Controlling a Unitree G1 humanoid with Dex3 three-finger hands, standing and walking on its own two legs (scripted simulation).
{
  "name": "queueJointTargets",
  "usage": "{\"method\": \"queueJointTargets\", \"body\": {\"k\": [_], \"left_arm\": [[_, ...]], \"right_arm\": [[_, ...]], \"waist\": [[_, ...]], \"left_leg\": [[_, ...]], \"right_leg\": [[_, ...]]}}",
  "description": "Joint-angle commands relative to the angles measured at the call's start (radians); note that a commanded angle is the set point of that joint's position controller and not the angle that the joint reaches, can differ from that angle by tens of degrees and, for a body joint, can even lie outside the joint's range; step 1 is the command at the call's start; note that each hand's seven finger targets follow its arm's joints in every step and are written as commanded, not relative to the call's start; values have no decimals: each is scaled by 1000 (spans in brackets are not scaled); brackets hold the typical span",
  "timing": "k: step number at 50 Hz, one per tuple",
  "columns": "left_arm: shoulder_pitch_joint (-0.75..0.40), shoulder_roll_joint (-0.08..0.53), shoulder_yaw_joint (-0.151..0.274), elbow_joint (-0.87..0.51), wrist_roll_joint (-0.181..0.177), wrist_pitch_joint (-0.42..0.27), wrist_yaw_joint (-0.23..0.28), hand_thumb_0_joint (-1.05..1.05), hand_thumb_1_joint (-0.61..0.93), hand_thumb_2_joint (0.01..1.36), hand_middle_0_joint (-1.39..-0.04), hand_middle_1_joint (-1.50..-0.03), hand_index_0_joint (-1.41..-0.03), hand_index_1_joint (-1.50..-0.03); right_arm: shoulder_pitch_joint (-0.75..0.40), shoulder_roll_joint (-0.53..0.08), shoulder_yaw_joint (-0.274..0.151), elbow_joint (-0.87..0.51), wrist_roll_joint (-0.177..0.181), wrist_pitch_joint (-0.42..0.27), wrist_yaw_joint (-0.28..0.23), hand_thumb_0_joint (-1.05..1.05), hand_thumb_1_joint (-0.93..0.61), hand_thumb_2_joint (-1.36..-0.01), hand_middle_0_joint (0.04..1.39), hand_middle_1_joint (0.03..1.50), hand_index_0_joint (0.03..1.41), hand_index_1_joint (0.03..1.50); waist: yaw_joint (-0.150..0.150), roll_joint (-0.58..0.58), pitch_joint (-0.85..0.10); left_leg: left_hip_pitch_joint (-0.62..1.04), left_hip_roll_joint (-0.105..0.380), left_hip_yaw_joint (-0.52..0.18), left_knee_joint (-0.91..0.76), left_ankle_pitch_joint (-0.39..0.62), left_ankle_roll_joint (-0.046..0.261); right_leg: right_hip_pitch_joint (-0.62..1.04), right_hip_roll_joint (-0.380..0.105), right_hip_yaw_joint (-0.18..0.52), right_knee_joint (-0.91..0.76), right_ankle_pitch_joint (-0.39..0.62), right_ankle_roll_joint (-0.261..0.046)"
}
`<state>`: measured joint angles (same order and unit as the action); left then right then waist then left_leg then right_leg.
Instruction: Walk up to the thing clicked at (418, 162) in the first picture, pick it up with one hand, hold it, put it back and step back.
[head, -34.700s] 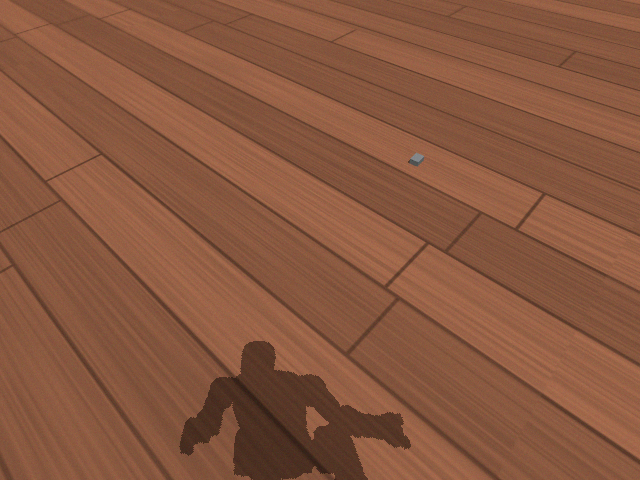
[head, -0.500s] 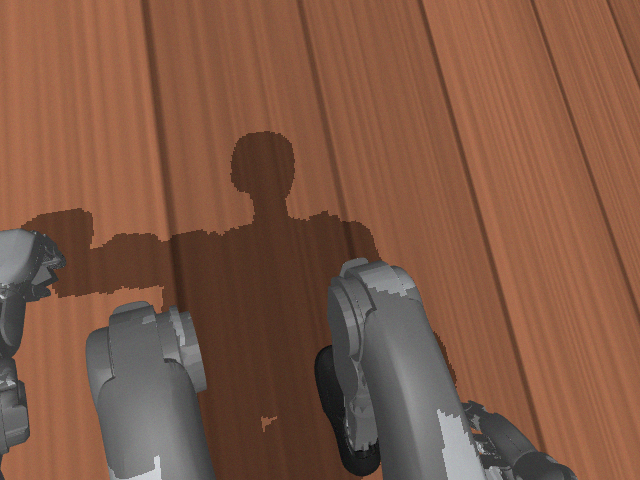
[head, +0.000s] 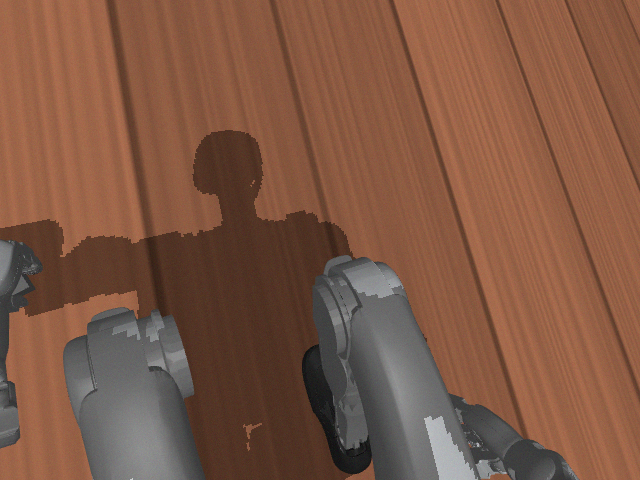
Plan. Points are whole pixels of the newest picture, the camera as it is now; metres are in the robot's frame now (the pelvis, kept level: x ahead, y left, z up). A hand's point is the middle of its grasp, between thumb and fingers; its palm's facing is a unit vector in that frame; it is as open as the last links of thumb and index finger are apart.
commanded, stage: rest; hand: left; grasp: from above
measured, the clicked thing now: out of the picture +0.38 +0.33 -0.26
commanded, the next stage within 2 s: open in 0.22 s
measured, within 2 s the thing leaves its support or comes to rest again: neither
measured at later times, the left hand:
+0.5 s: hand (2, 298) +0.36 +0.31 -0.23, palm faces -0.43 -0.13 -0.89, open 7.1 cm
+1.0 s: hand out of the picture +0.36 +0.32 -0.23, palm faces -0.45 -0.15 -0.88, open 11.9 cm
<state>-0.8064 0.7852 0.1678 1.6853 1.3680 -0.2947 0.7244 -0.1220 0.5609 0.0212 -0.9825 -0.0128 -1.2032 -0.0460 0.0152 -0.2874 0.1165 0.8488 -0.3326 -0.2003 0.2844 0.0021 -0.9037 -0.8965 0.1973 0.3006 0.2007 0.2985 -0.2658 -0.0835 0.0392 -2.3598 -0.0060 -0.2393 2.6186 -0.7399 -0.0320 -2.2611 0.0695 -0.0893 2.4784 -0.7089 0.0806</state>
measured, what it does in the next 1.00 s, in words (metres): stands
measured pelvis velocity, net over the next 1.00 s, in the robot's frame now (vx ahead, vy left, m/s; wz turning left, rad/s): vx -0.01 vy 0.00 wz -0.03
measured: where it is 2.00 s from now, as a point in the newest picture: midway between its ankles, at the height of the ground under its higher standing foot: (264, 465)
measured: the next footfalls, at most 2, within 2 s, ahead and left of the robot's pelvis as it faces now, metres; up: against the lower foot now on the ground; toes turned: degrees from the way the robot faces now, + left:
none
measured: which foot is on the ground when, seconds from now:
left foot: down 0.00-1.00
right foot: down 0.00-1.00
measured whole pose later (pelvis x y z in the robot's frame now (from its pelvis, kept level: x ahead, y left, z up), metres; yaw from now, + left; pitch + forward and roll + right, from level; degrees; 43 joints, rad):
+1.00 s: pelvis -0.01 +0.00 +0.00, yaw -2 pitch +25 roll -13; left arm -0.81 0.84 0.14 1.70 1.33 -0.30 0.72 0.00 -0.14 0.68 -0.41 -0.66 -0.41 -0.65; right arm 0.02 -0.31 0.17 0.84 -0.33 -0.26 0.34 0.00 -0.90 -0.90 0.20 0.30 0.20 0.30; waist -0.27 -0.10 0.09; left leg -2.34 0.00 -0.27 2.63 -0.74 -0.02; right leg -2.22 0.08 -0.12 2.45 -0.70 0.08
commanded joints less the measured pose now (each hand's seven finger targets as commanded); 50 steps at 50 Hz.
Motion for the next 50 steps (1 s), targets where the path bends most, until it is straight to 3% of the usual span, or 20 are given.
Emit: {"method": "queueJointTargets", "body": {"k": [1,4,6,7,10,14,15,16,20,21,22,24,26,27,30,31,35,41,45,50], "left_arm": [[-222,240,19,-81,-26,-6,43,0,749,163,-1145,-90,-1155,-80],[-221,246,27,-79,-35,-14,40,0,743,180,-1141,-99,-1149,-91],[-221,216,1,-85,-41,-18,39,0,734,180,-1140,-91,-1146,-86],[-210,242,15,-83,-34,-21,42,0,730,188,-1132,-107,-1139,-101],[-214,210,-17,-67,-33,-25,45,0,718,205,-1117,-125,-1125,-118],[-206,220,-16,-56,-30,-26,63,0,690,194,-1094,-119,-1102,-112],[-218,202,-41,-50,-31,-25,62,0,693,180,-1094,-120,-1103,-111],[-212,226,-21,-50,-31,-24,67,0,702,175,-1093,-127,-1106,-114],[-227,213,-41,-52,-29,-13,76,0,382,265,-805,-268,-823,-250],[-224,218,-31,-55,-30,-8,80,0,313,299,-780,-294,-795,-279],[-226,190,-58,-47,-38,-6,79,0,275,328,-758,-303,-768,-294],[-236,228,-33,-66,-39,-5,87,0,200,389,-704,-350,-709,-345],[-231,224,-42,-66,-31,6,83,0,145,431,-662,-396,-666,-393],[-219,246,-17,-65,-30,9,89,0,113,462,-639,-404,-639,-405],[-222,225,-26,-71,-39,20,88,0,27,530,-566,-479,-565,-480],[-220,201,-47,-61,-45,25,86,0,3,553,-548,-485,-544,-489],[-228,255,-4,-55,-48,28,64,0,-52,596,-491,-552,-491,-552],[-212,260,5,-63,-60,8,37,0,-149,678,-394,-662,-397,-659],[-207,254,1,-69,-62,-12,34,0,-207,732,-341,-706,-341,-704],[-223,234,-38,-84,-51,-30,36,0,-243,760,-297,-757,-301,-752]], "right_arm": [[127,-303,-72,-12,2,-18,3,0,-900,-899,200,301,200,301],[139,-298,-64,-9,-1,-22,8,0,-900,-900,200,301,200,301],[133,-310,-70,-23,1,-27,10,0,-902,-900,200,301,200,301],[139,-314,-67,-11,-3,-25,9,0,-901,-900,200,301,200,301],[124,-313,-61,-24,-2,-26,10,0,-900,-900,200,301,200,301],[121,-322,-53,-20,-11,-27,11,0,-899,-900,200,301,200,301],[118,-319,-50,-13,-9,-30,13,0,-900,-900,200,301,200,301],[110,-309,-35,-19,-13,-33,16,0,-898,-900,200,301,200,301],[97,-326,-46,-24,-13,-48,21,0,-889,-895,201,301,201,301],[102,-328,-46,-21,-12,-48,22,0,-889,-895,201,301,201,301],[101,-333,-51,-12,-8,-51,24,0,-890,-896,201,301,201,301],[93,-339,-47,-26,-7,-60,28,0,-890,-896,201,301,201,301],[96,-340,-48,-26,-7,-66,34,0,-893,-897,201,301,201,301],[111,-341,-45,-20,-7,-63,35,0,-891,-897,201,301,201,301],[103,-340,-47,-30,-3,-68,39,0,-891,-897,201,301,201,301],[102,-335,-43,-25,-3,-69,41,0,-889,-897,201,301,201,301],[117,-337,-39,-27,1,-80,52,0,-889,-897,201,301,201,301],[135,-335,-36,-24,7,-78,53,0,-889,-897,201,301,201,301],[137,-338,-35,-25,8,-70,53,0,-886,-896,202,301,201,301],[117,-351,-47,-31,8,-68,49,0,-885,-895,201,301,201,301]], "waist": [[-12,382,-587],[-15,378,-596],[-23,386,-586],[-15,391,-600],[-26,374,-582],[-27,371,-565],[-31,376,-544],[-27,367,-556],[-30,383,-531],[-29,379,-533],[-32,373,-521],[-29,385,-527],[-25,397,-532],[-27,395,-558],[-28,412,-555],[-30,412,-543],[-37,419,-521],[-38,411,-547],[-39,427,-553],[-42,416,-521]], "left_leg": [[463,10,146,-281,197,45],[462,12,143,-274,204,44],[474,10,141,-280,206,46],[487,13,138,-287,211,44],[464,15,135,-275,205,45],[468,14,127,-286,195,47],[455,14,124,-283,181,46],[460,16,122,-277,194,47],[463,16,124,-286,161,43],[459,17,120,-295,156,44],[450,17,114,-299,137,43],[467,19,105,-301,150,42],[472,20,108,-299,160,39],[479,21,110,-299,185,38],[479,21,115,-295,193,35],[469,21,113,-297,184,36],[485,22,104,-293,183,36],[486,20,110,-292,203,37],[506,22,98,-302,230,34],[492,22,103,-298,175,37]], "right_leg": [[279,23,-154,-209,238,-85],[304,25,-150,-213,245,-86],[296,23,-159,-208,245,-82],[306,28,-161,-211,248,-83],[305,31,-157,-214,247,-87],[288,32,-169,-216,233,-86],[271,30,-170,-211,220,-86],[290,32,-170,-212,235,-87],[267,31,-168,-212,202,-91],[272,34,-171,-219,196,-91],[252,33,-171,-220,179,-92],[254,28,-177,-212,194,-90],[263,29,-173,-208,205,-88],[285,34,-174,-215,229,-89],[294,34,-170,-215,242,-90],[286,34,-170,-218,233,-91],[264,23,-182,-200,233,-84],[310,29,-178,-213,254,-84],[306,29,-188,-201,271,-84],[278,30,-181,-214,225,-88]]}}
